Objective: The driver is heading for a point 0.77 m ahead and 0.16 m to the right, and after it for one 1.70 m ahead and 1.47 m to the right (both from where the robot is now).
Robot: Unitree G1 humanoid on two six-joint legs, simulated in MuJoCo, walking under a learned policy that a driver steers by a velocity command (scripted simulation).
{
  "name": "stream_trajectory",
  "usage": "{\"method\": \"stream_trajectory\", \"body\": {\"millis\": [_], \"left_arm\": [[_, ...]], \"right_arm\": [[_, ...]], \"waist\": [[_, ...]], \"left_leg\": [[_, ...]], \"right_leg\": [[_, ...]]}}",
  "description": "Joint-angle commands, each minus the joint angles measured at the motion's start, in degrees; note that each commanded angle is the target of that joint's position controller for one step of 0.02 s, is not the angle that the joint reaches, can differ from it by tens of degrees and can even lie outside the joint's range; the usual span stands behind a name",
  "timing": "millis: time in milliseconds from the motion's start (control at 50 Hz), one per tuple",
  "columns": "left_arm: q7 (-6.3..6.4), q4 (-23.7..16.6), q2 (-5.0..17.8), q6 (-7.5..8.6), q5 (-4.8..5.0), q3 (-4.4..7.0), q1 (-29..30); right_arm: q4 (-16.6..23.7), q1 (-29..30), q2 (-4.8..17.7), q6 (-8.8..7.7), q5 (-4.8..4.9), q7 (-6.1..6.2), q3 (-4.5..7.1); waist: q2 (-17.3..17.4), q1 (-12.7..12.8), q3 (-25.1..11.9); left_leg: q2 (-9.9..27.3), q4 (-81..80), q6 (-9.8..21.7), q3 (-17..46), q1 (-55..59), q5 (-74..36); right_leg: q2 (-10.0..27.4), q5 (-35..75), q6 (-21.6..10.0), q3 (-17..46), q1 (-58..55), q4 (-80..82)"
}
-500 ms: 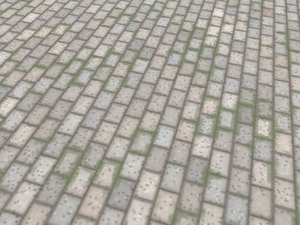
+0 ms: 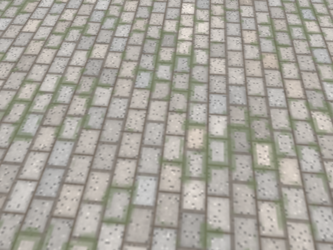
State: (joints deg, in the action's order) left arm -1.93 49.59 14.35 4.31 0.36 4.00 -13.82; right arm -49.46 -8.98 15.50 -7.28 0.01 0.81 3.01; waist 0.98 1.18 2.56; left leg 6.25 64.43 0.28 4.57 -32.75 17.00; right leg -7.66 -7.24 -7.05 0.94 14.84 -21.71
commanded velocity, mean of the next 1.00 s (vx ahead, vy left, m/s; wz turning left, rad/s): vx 0.50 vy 0.00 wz -0.58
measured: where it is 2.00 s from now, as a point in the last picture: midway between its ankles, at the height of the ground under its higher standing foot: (256, 139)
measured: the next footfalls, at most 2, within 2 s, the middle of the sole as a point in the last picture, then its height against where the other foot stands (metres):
left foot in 0.28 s outside the picture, level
right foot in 0.82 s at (230, 235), level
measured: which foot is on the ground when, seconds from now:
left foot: up 0.00-0.26, down 0.28-0.80, up 0.82-1.00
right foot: down 0.00-0.30, up 0.32-0.80, down 0.82-1.00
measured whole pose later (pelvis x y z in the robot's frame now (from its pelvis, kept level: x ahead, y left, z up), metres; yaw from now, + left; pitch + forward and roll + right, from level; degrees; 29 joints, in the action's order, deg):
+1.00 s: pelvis +0.51 -0.12 +0.00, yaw -35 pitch +2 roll +0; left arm -1.6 37.9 16.3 2.8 0.3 4.0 -16.0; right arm -42.5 -9.3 17.6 -6.4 -0.1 -0.3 3.1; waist 1.5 0.7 2.9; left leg 5.7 64.5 -0.9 2.8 -32.3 18.4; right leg -6.1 -9.6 -6.1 1.4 16.8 -24.9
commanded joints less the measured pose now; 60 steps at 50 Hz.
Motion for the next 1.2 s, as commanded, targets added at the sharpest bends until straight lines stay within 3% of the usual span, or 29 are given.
{"method": "stream_trajectory", "body": {"millis": [20, 100, 160, 220, 260, 280, 300, 320, 340, 360, 380, 400, 420, 460, 500, 620, 720, 760, 800, 820, 840, 860, 880, 900, 920, 980, 1040, 1100, 1200], "left_arm": [[1.35, -5.2, 9.0, 1.26, 0.05, 1.85, 2.5], [2.35, -4.7, 9.8, 0.54, 0.71, 2.16, -2.4], [2.53, -4.0, 9.6, 0.02, 1.14, 2.19, -5.3], [2.94, -4.3, 9.4, -0.68, 1.02, 2.19, -6.4], [3.18, -5.2, 9.1, -1.11, 0.72, 2.1, -5.4], [3.04, -6.0, 7.1, -0.98, 0.45, 1.35, -4.8], [2.76, -7.4, 3.5, -0.66, -0.39, 0.06, -5.0], [2.58, -9.2, 1.6, -0.03, 1.7, -0.62, -12.9], [2.87, -7.8, 8.4, -0.15, 2.4, 0.5, -12.1], [2.88, -8.6, 11.1, -0.53, 1.96, 1.32, -6.2], [3.01, -9.2, 10.1, -0.84, 1.34, 1.34, -3.7], [2.85, -9.9, 9.2, -0.89, 0.76, 1.48, -2.0], [2.45, -10.4, 8.0, -1.14, 1.08, 1.53, -2.4], [2.06, -11.2, 5.7, -1.83, 1.58, 1.2, -2.5], [1.95, -12.8, 4.9, -2.25, 1.23, 1.0, -0.7], [0.33, -16.0, 3.6, -1.68, 1.01, 0.17, 7.7], [-1.35, -19.6, 4.1, -1.76, 1.25, 0.19, 14.1], [-1.55, -19.9, 6.2, -2.07, 0.95, 1.22, 11.7], [-0.95, -16.5, 10.8, -2.47, 1.06, 4.03, -2.7], [0.34, -14.4, 15.4, -3.08, 1.11, 5.86, -11.9], [0.52, -15.2, 21.5, -2.42, 1.23, 6.1, -8.8], [0.23, -16.6, 16.8, -1.63, 0.84, 4.77, -11.5], [0.02, -15.5, 13.6, -0.88, 0.46, 3.77, -9.6], [0.04, -15.7, 12.0, -0.55, 0.76, 3.16, -6.1], [0.13, -16.5, 10.5, -0.54, 0.51, 2.61, -2.0], [0.69, -16.9, 8.9, -0.12, -0.25, 1.88, 1.6], [1.57, -14.4, 9.3, 0.44, -0.29, 1.67, -0.8], [1.96, -12.5, 9.4, 0.53, -0.3, 1.34, -2.7], [1.75, -8.9, 10.7, 0.82, -0.26, 1.47, -6.6]], "right_arm": [[3.6, -1.4, 4.7, 1.02, -1.18, 0.93, 1.57], [6.8, 8.1, 3.0, 0.57, -0.72, 0.52, 0.84], [8.8, 12.1, 3.9, 0.09, 0.24, -0.35, 0.78], [10.1, 13.1, 6.2, -0.93, 0.57, -1.41, 1.31], [9.1, 8.0, 7.5, -1.66, 0.74, -1.56, 1.97], [7.8, 1.4, 9.5, -2.0, 0.06, -1.22, 2.86], [6.9, -8.4, 13.2, -1.97, -0.66, -0.68, 3.79], [4.8, -12.9, 16.7, -0.89, -1.0, -0.96, 4.81], [6.3, -11.0, 10.5, -0.51, -0.04, -1.24, 3.46], [7.1, -8.5, 7.2, -0.06, 0.15, -1.01, 2.58], [7.5, -5.5, 6.6, 0.33, -0.31, -1.01, 2.15], [7.1, -3.7, 5.5, 0.61, -0.55, -1.03, 1.84], [6.8, -3.1, 5.1, 0.6, -0.96, -0.96, 1.61], [6.1, -3.2, 5.0, 0.24, -0.5, -1.09, 1.82], [5.3, -3.7, 6.4, -0.1, -0.2, -1.07, 2.41], [4.1, -5.1, 9.0, 0.9, -0.04, -0.46, 3.15], [2.7, -8.4, 11.7, 2.46, 1.24, -0.29, 3.87], [3.0, -8.0, 13.5, 3.21, 1.6, 0.03, 4.39], [3.4, -7.1, 13.7, 4.0, 1.88, 0.52, 4.31], [4.6, -8.1, 10.9, 3.67, 0.42, 0.63, 3.15], [8.3, -13.1, 2.6, 1.95, -1.43, -0.26, 0.49], [9.2, -6.7, 8.0, -0.28, 0.89, -1.14, 1.2], [10.7, -2.0, 10.0, -1.15, 2.65, -1.51, 1.73], [10.5, -1.7, 9.3, -1.52, 1.77, -1.18, 1.39], [9.7, -2.0, 9.5, -1.37, 0.25, -0.76, 1.69], [9.0, -5.1, 8.6, 0.83, -0.46, -0.94, 1.97], [9.1, -2.2, 5.9, 1.89, -0.65, -0.99, 0.98], [9.8, 2.8, 4.9, 1.69, 0.0, -1.57, 0.34], [12.3, 10.0, 4.7, 1.31, 1.28, -3.18, -0.11]], "waist": [[-2.8, -2.5, -1.8], [-4.8, 1.5, -1.3], [-5.7, 3.2, -2.0], [-6.4, 2.6, -2.8], [-8.3, -0.8, -4.3], [-7.7, -3.9, -8.7], [-1.0, -7.6, -17.1], [20.0, -3.7, -23.3], [12.8, -5.0, -18.8], [7.0, -6.4, -11.7], [2.6, -5.2, -7.5], [2.5, -4.2, -4.4], [4.3, -2.8, -3.4], [5.4, -2.2, -2.8], [4.1, -2.1, -2.2], [2.7, -4.5, -0.4], [3.0, -5.6, 1.8], [4.8, -3.0, -0.8], [4.1, 5.4, -8.8], [-2.3, 8.9, -14.2], [-16.6, 0.6, -19.3], [-10.4, 5.9, -24.9], [-7.7, 5.9, -16.3], [-3.2, 3.2, -11.3], [-1.7, 0.6, -8.2], [-3.0, -3.2, -6.6], [-3.6, -2.0, -4.4], [-4.4, 0.7, -2.8], [-3.7, 4.2, 1.1]], "left_leg": [[0.6, -9.3, -2.7, -1.2, -0.6, -7.7], [-3.2, -28.1, -3.1, -1.7, 2.3, -22.1], [-4.7, -33.4, -3.0, -0.9, 3.6, -23.2], [-5.7, -37.6, -1.8, 0.4, 4.8, -16.9], [-6.0, -40.3, 0.1, -0.7, 12.1, -13.1], [-3.6, -40.3, 2.5, 0.6, 22.7, -12.9], [6.8, -38.9, 6.3, 10.2, 38.3, -10.7], [18.6, -44.5, 15.2, 37.1, 54.9, 2.3], [18.2, -46.5, 13.5, 38.8, 52.5, 12.7], [15.7, -47.0, 10.8, 29.2, 45.7, 10.2], [13.1, -48.1, 9.5, 22.0, 38.5, 2.3], [11.0, -49.6, 9.3, 17.0, 33.3, -3.6], [9.5, -51.0, 8.8, 12.9, 29.8, -6.9], [8.3, -53.6, 9.5, 7.2, 27.4, -11.0], [8.8, -55.0, 10.6, 3.4, 27.2, -16.1], [7.4, -55.5, 8.9, -8.5, 29.2, -22.4], [10.1, -52.6, 7.1, -12.4, 35.9, -28.1], [10.3, -45.5, 6.0, -14.7, 37.8, -46.4], [7.9, -25.9, 3.8, -17.5, 32.9, -55.3], [5.7, -8.0, 1.2, -17.4, 18.0, -36.0], [-6.3, 11.3, -1.6, -10.7, -7.0, 17.1], [-6.3, 17.0, -0.8, 0.9, -13.4, 17.0], [-3.9, 15.4, 0.3, 0.6, -17.5, 11.1], [-1.5, 10.2, 0.7, 0.3, -14.8, 5.9], [0.2, 5.5, 0.2, 0.3, -10.4, 3.3], [1.6, -0.5, -1.6, -0.6, -3.4, -0.2], [1.8, -8.7, -3.4, -2.3, -4.5, -9.4], [0.9, -20.1, -2.5, -3.3, -3.5, -22.1], [-1.1, -30.1, 0.3, -3.7, -6.4, -26.4]], "right_leg": [[14.3, 6.0, -10.0, 14.5, 4.3, 12.0], [11.4, 2.1, -6.2, 12.6, 4.2, 9.9], [12.9, -0.7, -5.5, 16.1, 0.1, 7.0], [15.1, -0.8, -5.0, 21.7, -6.1, 1.2], [14.6, 2.0, -3.7, 23.5, -6.7, -3.5], [11.8, 4.1, -1.9, 21.5, -4.1, -10.8], [7.7, -3.6, 0.6, 15.4, 3.8, -27.5], [1.1, -27.4, 3.8, 8.6, 24.2, -44.2], [6.3, -25.7, 4.4, 10.3, 30.9, -51.5], [8.1, -20.1, 4.8, 9.0, 32.6, -53.2], [10.0, -15.7, 5.4, 7.4, 30.5, -52.3], [11.6, -12.9, 5.7, 7.3, 29.5, -49.6], [13.1, -11.3, 5.7, 6.9, 26.9, -48.2], [14.1, -10.0, 6.0, 5.2, 26.1, -46.3], [14.8, -7.2, 6.7, 5.0, 28.0, -43.3], [14.1, 8.0, 6.6, 1.2, 26.1, -24.9], [12.1, 3.8, 3.9, -3.0, 24.4, -16.2], [8.5, -2.3, 1.5, -6.1, 17.9, -15.1], [3.6, -0.3, -2.3, -7.9, -2.6, -10.3], [10.1, 0.5, -5.6, 3.5, -20.9, -9.8], [24.4, -8.8, -15.8, 37.3, -37.2, -3.7], [27.0, -15.0, -17.0, 47.0, -39.1, 3.8], [25.4, -10.3, -14.1, 38.3, -33.5, 4.5], [22.7, -4.7, -12.1, 31.1, -24.4, 4.4], [20.4, 1.4, -10.6, 25.8, -16.1, 4.8], [18.1, 11.9, -10.5, 19.3, -5.6, 8.0], [16.6, 17.6, -9.3, 11.9, -3.2, 9.9], [14.6, 14.7, -6.1, 6.6, -3.8, 10.6], [18.4, 9.4, -4.8, 5.4, -11.8, 11.1]]}}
